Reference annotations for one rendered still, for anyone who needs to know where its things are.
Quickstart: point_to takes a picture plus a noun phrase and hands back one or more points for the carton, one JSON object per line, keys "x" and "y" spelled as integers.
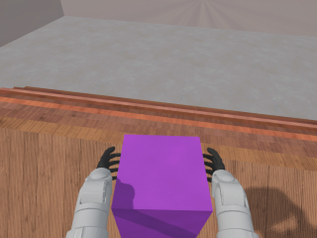
{"x": 161, "y": 189}

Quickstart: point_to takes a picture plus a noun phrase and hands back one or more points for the left robot forearm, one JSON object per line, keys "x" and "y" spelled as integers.
{"x": 92, "y": 207}

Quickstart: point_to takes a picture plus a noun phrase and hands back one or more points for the left robot hand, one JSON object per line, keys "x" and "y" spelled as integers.
{"x": 106, "y": 157}

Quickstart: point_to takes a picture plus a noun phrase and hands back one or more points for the right robot hand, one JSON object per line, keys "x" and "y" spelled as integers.
{"x": 216, "y": 165}

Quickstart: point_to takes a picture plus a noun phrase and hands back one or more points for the right robot forearm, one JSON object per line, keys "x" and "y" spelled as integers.
{"x": 232, "y": 208}

